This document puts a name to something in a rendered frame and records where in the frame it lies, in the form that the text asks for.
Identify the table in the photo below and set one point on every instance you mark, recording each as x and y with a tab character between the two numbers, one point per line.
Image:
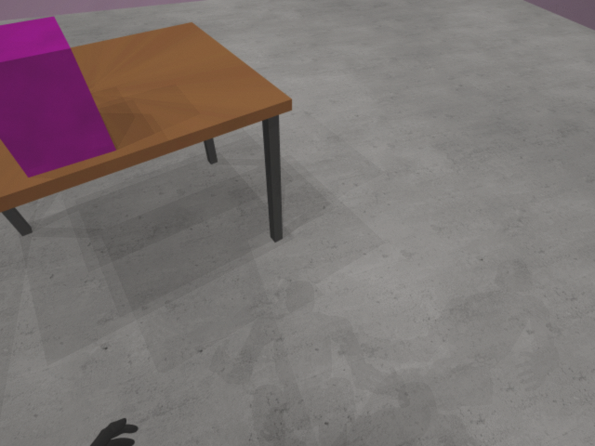
158	92

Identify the robot left hand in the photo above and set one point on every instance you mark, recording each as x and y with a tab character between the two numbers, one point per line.
114	429

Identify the carton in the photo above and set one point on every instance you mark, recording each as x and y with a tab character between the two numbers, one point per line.
48	118

